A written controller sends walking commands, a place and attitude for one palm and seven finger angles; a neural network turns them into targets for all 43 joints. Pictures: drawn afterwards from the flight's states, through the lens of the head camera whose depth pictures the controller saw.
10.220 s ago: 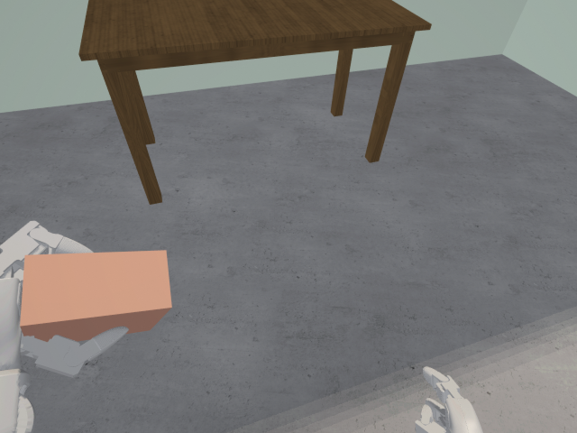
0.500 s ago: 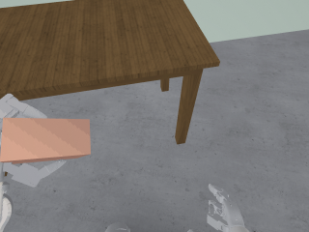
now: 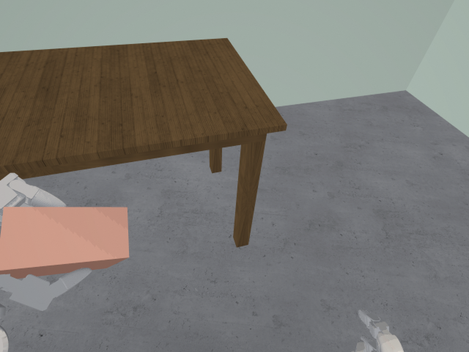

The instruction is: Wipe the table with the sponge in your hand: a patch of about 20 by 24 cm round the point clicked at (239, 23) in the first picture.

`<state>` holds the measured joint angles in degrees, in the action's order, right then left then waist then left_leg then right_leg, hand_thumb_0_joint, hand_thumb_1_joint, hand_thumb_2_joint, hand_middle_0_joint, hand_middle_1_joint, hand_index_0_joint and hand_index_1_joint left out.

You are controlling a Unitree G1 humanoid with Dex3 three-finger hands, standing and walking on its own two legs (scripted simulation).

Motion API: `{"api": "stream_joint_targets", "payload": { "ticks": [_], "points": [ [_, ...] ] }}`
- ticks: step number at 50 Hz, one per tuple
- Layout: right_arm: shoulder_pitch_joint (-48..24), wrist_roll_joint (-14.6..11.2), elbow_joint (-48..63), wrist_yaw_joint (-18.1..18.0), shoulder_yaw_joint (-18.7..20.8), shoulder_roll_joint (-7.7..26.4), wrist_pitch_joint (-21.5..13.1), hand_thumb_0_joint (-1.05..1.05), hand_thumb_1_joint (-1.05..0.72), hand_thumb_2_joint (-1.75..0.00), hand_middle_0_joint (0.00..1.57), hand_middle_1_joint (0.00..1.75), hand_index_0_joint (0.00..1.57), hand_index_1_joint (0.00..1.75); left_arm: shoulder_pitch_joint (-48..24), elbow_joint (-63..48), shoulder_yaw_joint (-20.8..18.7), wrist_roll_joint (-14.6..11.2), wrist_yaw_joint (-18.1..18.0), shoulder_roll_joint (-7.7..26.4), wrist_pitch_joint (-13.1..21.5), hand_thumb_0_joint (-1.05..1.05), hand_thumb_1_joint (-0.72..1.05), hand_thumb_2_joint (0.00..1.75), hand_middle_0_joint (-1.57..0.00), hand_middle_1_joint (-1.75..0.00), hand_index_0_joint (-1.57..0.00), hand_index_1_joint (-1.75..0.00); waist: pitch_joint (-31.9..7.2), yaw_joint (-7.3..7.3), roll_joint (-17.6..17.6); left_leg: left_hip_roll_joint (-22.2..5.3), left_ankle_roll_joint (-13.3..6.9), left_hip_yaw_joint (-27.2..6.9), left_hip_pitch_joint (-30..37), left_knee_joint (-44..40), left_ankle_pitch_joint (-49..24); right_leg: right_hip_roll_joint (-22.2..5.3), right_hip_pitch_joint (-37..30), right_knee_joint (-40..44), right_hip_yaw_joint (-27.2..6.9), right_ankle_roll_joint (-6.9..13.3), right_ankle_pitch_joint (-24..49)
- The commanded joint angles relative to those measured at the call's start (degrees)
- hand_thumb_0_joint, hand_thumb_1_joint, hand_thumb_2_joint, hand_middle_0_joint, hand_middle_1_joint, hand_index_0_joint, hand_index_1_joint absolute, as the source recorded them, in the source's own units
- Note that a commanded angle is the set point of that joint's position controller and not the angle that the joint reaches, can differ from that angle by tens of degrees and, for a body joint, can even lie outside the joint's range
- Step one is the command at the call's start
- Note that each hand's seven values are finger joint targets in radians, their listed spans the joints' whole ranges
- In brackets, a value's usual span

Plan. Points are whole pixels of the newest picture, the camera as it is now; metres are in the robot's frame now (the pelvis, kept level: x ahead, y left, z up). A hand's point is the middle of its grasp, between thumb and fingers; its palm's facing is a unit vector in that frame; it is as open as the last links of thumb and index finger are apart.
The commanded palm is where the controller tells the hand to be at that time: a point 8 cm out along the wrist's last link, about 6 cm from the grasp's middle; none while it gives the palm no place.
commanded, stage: take the last steps up to it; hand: left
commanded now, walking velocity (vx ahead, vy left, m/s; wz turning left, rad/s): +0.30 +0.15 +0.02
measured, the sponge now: (82, 242) +0.22 +0.21 +0.15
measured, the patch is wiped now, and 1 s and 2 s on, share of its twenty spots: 0.00 0.00 0.00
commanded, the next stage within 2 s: come to a stop and stand still in 0.92 s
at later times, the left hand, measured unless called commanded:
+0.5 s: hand (73, 201) +0.26 +0.24 +0.17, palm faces +0.34 -0.78 -0.52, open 10.6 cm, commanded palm +0.21 +0.28 +0.18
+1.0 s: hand (83, 150) +0.36 +0.27 +0.17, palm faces +0.37 -0.75 -0.54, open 10.6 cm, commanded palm +0.31 +0.30 +0.18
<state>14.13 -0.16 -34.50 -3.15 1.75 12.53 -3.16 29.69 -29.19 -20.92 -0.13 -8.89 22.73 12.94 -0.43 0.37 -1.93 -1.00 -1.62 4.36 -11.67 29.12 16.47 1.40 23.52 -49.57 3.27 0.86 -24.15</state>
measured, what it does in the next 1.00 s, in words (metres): walks ahead: right foot, then left foot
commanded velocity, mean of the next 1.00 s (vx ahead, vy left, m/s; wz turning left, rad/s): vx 0.23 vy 0.15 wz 0.01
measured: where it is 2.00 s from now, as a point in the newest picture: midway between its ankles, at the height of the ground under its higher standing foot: outside the picture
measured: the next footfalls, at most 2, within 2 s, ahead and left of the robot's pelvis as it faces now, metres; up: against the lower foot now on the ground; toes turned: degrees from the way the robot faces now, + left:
right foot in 0.18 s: +0.06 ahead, -0.12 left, +0.00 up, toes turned -8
left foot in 0.56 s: +0.14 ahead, +0.15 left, +0.00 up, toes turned +8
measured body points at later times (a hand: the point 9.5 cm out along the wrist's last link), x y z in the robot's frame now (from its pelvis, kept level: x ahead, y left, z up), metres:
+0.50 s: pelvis +0.05 +0.00 +0.01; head +0.10 +0.00 +0.45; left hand +0.24 +0.28 +0.20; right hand +0.20 -0.26 -0.09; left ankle +0.09 +0.15 -0.71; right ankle +0.02 -0.11 -0.74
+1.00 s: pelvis +0.15 +0.02 +0.00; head +0.19 -0.01 +0.45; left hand +0.34 +0.30 +0.20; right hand +0.30 -0.19 -0.12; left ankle +0.11 +0.17 -0.64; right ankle +0.14 -0.04 -0.74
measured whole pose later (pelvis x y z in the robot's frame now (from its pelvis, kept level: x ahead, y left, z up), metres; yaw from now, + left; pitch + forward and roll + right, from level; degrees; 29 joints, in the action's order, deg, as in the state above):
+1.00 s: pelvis +0.15 +0.02 +0.00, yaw +0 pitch +1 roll +4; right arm 9.4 -0.3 -37.8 -1.7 -0.1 11.0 -2.0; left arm 28.7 -24.9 -22.5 -1.4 -7.5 21.6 14.6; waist 4.3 -0.3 1.1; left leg -1.2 2.3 2.9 -28.5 66.7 21.5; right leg -4.2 14.4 -30.9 9.4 3.5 -17.5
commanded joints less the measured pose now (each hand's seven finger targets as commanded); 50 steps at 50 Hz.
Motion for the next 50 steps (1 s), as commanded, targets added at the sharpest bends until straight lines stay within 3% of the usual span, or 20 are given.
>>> {"api": "stream_joint_targets", "payload": {
  "ticks": [1,7,8,10,11,14,17,21,25,26,28,31,34,40,41,42,43,45,47,50],
  "points": [
    [-5.57,-0.38,6.45,-0.04,1.68,6.21,-4.67,0.00,-0.90,-0.90,0.20,0.30,0.20,0.30,-9.24,-6.50,-3.70,-0.06,-0.41,6.35,3.65,0.00,0.10,1.30,-1.20,-1.60,-1.20,-1.60,5.12,-0.19,13.91,-13.74,-9.08,-12.23,-7.58,-17.17,13.51,-3.76,3.58,-5.08,1.42,-1.80,-0.87],
    [-5.93,0.12,5.90,-0.55,0.62,6.09,-5.62,0.00,-0.90,-0.90,0.20,0.30,0.20,0.30,-13.88,-6.70,-1.63,-0.12,-0.30,6.08,2.69,0.00,0.10,1.30,-1.20,-1.60,-1.20,-1.60,0.25,-0.68,10.21,-10.22,-5.22,-7.15,-6.41,-5.19,3.22,-2.77,-14.05,23.13,5.85,-1.85,4.11],
    [-6.06,0.21,5.59,-0.53,0.64,5.63,-5.37,0.00,-0.90,-0.90,0.20,0.30,0.20,0.30,-14.06,-5.91,-2.48,0.26,-0.47,7.35,2.65,0.00,0.10,1.30,-1.20,-1.60,-1.20,-1.60,-1.24,-0.87,3.89,-8.14,-3.81,-4.67,-11.41,3.47,4.24,-7.13,-20.42,27.09,-0.44,0.32,5.81],
    [-8.63,0.07,6.82,-0.11,0.74,4.58,-4.73,0.00,-0.90,-0.90,0.20,0.30,0.20,0.30,-14.86,-6.26,-5.39,-0.57,-0.68,11.01,2.75,0.00,0.10,1.30,-1.20,-1.60,-1.20,-1.60,-1.20,-1.45,-15.81,0.40,1.19,-0.95,-27.84,31.85,14.26,-28.31,-25.37,36.40,-32.76,10.25,8.62],
    [-8.20,0.22,5.95,0.02,1.09,5.09,-4.64,0.00,-0.90,-0.90,0.20,0.30,0.20,0.30,-16.42,-7.52,-6.49,-0.76,-0.72,11.27,3.26,0.00,0.10,1.30,-1.20,-1.60,-1.20,-1.60,-1.29,-0.85,-10.93,-1.90,1.91,-6.73,-26.73,38.05,10.08,-28.84,-21.00,37.67,-31.59,11.01,3.43],
    [-8.99,0.14,5.72,0.68,0.73,4.29,-2.46,0.00,-0.90,-0.90,0.20,0.30,0.20,0.30,-8.11,-9.41,-10.14,-1.25,0.16,12.66,4.62,0.00,0.10,1.30,-1.20,-1.60,-1.20,-1.60,0.23,-0.81,-0.90,-4.85,2.79,-6.68,-24.65,36.77,3.65,-24.02,-15.38,36.16,-18.38,9.76,10.57],
    [-8.44,0.28,6.44,0.86,0.26,2.97,-1.79,0.00,-0.90,-0.90,0.20,0.30,0.20,0.30,-3.01,-10.66,-10.34,-1.25,-0.10,10.81,5.90,0.00,0.10,1.30,-1.20,-1.60,-1.20,-1.60,-2.93,-0.47,-3.82,-4.93,2.76,-2.55,-20.06,22.88,1.62,-20.24,-18.76,32.69,-7.49,7.62,26.18],
    [-7.89,0.29,8.23,0.51,1.14,2.80,-2.89,0.00,-0.90,-0.90,0.20,0.30,0.20,0.30,-1.21,-12.61,-9.83,-1.43,-1.30,9.69,5.17,0.00,0.10,1.30,-1.20,-1.60,-1.20,-1.60,-6.19,-2.14,-5.99,-1.72,1.91,4.00,-11.86,8.03,1.24,-18.97,-22.24,28.99,-6.92,7.12,31.86],
    [-5.66,0.17,8.45,-0.23,2.38,3.86,-3.45,0.00,-0.90,-0.90,0.20,0.30,0.20,0.30,-2.85,-13.46,-7.77,-1.34,-1.82,8.22,4.27,0.00,0.10,1.30,-1.20,-1.60,-1.20,-1.60,-7.14,-0.60,-3.34,0.16,1.50,6.31,1.27,-4.72,-5.65,-15.33,-18.08,21.77,-4.25,3.42,24.31],
    [-4.96,0.03,8.42,-0.53,3.00,4.88,-3.51,0.00,-0.90,-0.90,0.20,0.30,0.20,0.30,-3.93,-13.76,-7.62,-1.30,-1.80,8.31,4.44,0.00,0.10,1.30,-1.20,-1.60,-1.20,-1.60,-7.47,0.11,0.66,-1.74,0.34,4.44,6.82,-6.37,-7.21,-13.21,-13.83,15.61,-2.66,1.93,23.48],
    [-4.75,-0.59,9.25,-0.30,3.85,6.94,-3.80,0.00,-0.90,-0.90,0.20,0.30,0.20,0.30,-5.85,-16.46,-6.80,-1.28,-1.80,8.24,5.26,0.00,0.10,1.30,-1.20,-1.60,-1.20,-1.60,-8.60,0.18,18.41,-18.00,-8.23,-17.11,18.07,-8.14,-22.82,-4.63,5.22,-4.91,3.54,-2.04,-8.36],
    [-5.82,-0.13,7.45,-0.32,2.75,5.62,-4.85,0.00,-0.90,-0.90,0.20,0.30,0.20,0.30,-6.25,-12.46,-7.56,-1.08,-1.53,9.97,4.79,0.00,0.10,1.30,-1.20,-1.60,-1.20,-1.60,-2.94,0.27,16.25,-19.72,-12.68,-19.01,9.08,-11.30,-16.42,-7.33,10.53,-15.47,-0.55,-1.81,-9.33],
    [-5.61,-0.97,6.80,0.23,2.61,5.54,-6.00,0.00,-0.90,-0.90,0.20,0.30,0.20,0.30,-6.35,-17.11,-7.16,-1.03,-1.03,9.70,4.71,0.00,0.10,1.30,-1.20,-1.60,-1.20,-1.60,-2.70,-0.79,15.63,-13.84,-9.36,-7.36,5.57,-10.32,-17.67,-6.96,5.08,-4.76,3.13,-2.38,-1.61],
    [-6.11,-0.43,7.07,0.03,1.11,4.98,-5.93,0.00,-0.90,-0.90,0.20,0.30,0.20,0.30,-2.12,-14.12,-8.02,-1.67,-1.25,9.25,3.19,0.00,0.10,1.30,-1.20,-1.60,-1.20,-1.60,-5.89,-0.88,11.28,-11.10,-4.11,-2.47,-1.40,0.11,-14.98,-4.27,-14.77,22.22,6.58,-1.48,9.59],
    [-5.91,-0.44,6.82,-0.01,1.12,4.47,-5.25,0.00,-0.90,-0.90,0.20,0.30,0.20,0.30,-2.78,-12.16,-8.63,-1.32,-1.27,10.01,3.09,0.00,0.10,1.30,-1.20,-1.60,-1.20,-1.60,-7.54,-0.88,2.99,-8.47,-2.65,-0.40,-7.29,9.43,-9.58,-9.48,-21.36,25.73,-0.29,0.78,16.59],
    [-6.33,-0.31,7.61,0.01,0.94,3.28,-4.49,0.00,-0.90,-0.90,0.20,0.30,0.20,0.30,-3.23,-10.01,-9.71,-1.19,-1.21,11.66,2.82,0.00,0.10,1.30,-1.20,-1.60,-1.20,-1.60,-7.87,-0.41,-12.51,-0.85,0.58,4.31,-19.31,23.68,4.14,-21.90,-27.50,28.97,-20.80,6.13,26.52],
    [-7.55,-0.17,7.89,0.39,0.88,3.59,-4.38,0.00,-0.90,-0.90,0.20,0.30,0.20,0.30,-4.43,-7.95,-11.58,-2.50,-1.18,12.04,2.78,0.00,0.10,1.30,-1.20,-1.60,-1.20,-1.60,-6.84,-0.91,-15.68,0.71,2.28,-1.41,-25.07,35.80,14.89,-29.42,-26.60,31.91,-29.94,9.81,30.56],
    [-7.31,-0.54,6.28,0.98,1.73,4.40,-3.38,0.00,-0.90,-0.90,0.20,0.30,0.20,0.30,-4.79,-5.05,-11.19,-3.02,-0.33,11.06,3.31,0.00,0.10,1.30,-1.20,-1.60,-1.20,-1.60,-2.28,-0.10,-9.99,-2.22,3.33,-7.39,-27.13,43.94,9.66,-28.39,-21.51,31.86,-25.20,9.04,30.25],
    [-8.01,0.13,5.29,0.94,0.01,2.71,-1.79,0.00,-0.90,-0.90,0.20,0.30,0.20,0.30,-0.62,-2.75,-10.46,-2.01,0.07,9.45,4.40,0.00,0.10,1.30,-1.20,-1.60,-1.20,-1.60,-2.82,-0.27,-3.44,-2.85,4.04,-5.47,-27.64,41.86,5.09,-22.55,-22.44,28.36,-11.81,6.84,43.79],
    [-8.99,0.20,6.07,0.91,0.04,3.27,-1.33,0.00,-0.90,-0.90,0.20,0.30,0.20,0.30,-3.24,-5.02,-7.95,-1.34,-0.01,8.65,5.59,0.00,0.10,1.30,-1.20,-1.60,-1.20,-1.60,-3.80,-0.16,-5.21,-3.06,3.82,-1.75,-23.63,30.09,2.02,-20.03,-22.68,27.42,-3.41,5.01,50.59]
  ]
}}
